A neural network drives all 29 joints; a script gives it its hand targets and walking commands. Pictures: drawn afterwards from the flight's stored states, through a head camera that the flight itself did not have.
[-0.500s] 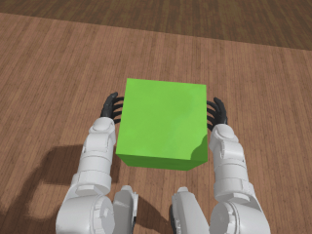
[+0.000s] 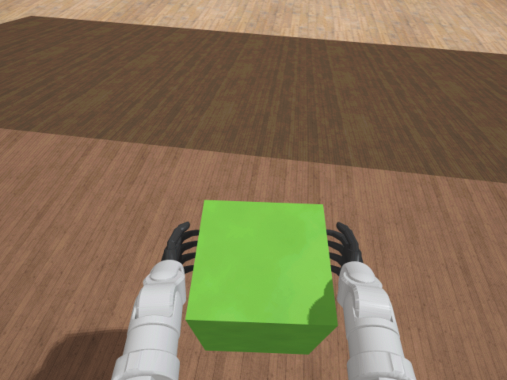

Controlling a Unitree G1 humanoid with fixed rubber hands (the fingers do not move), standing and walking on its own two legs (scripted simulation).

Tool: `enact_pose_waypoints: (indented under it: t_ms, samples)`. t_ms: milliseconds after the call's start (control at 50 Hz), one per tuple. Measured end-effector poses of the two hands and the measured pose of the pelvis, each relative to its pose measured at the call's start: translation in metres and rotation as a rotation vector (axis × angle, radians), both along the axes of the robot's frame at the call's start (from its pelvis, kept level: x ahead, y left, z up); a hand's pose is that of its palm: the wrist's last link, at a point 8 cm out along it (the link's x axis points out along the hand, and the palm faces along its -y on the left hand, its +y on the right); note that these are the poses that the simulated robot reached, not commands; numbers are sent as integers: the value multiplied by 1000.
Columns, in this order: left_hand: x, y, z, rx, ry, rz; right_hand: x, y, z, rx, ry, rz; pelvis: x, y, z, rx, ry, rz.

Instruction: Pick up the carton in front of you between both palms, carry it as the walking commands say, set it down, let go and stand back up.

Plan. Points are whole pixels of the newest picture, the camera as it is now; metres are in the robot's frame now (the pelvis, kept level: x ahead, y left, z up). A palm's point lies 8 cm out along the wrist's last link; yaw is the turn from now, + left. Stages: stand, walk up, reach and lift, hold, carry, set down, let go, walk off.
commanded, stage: reach and lift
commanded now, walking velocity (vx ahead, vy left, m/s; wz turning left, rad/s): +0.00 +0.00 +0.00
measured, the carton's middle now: (260, 282) +0.31 +0.00 -0.08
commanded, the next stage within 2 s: hold in 1.10 s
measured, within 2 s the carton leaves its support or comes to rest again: neither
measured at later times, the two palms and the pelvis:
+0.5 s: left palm (165, 262) +0.29 +0.15 +0.04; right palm (357, 262) +0.30 -0.15 +0.05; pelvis -0.01 +0.00 +0.02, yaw +0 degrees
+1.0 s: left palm (166, 255) +0.30 +0.15 +0.05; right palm (359, 254) +0.30 -0.15 +0.06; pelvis +0.01 +0.00 +0.03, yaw +0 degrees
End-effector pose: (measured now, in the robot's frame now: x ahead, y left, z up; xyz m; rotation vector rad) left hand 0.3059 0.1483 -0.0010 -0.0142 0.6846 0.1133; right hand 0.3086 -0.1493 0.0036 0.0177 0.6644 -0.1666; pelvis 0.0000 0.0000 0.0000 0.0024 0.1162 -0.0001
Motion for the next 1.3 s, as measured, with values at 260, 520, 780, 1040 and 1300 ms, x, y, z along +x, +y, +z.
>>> enact_pose_waypoints:
  t_ms: [260, 520, 780, 1040, 1300]
  samples:
    - [-16, 0, 41, 26, 12, -6, -13, 1, 40, -24, 13, 32, -4, 0, 18, 0, -172, -1]
    - [-15, 2, 44, 22, 3, -3, -12, 2, 43, -20, 4, 23, -12, 3, 18, -1, -186, -4]
    - [-7, 1, 51, 41, 6, -18, -6, 1, 50, -42, 7, 39, 3, 3, 23, 0, -191, -6]
    - [-9, 0, 55, 52, 12, -21, -6, 0, 54, -55, 14, 54, 12, 0, 25, 0, -205, -5]
    - [-20, -2, 72, 55, -17, -27, -18, -2, 71, -53, -15, 46, 7, 0, 26, -1, -240, 1]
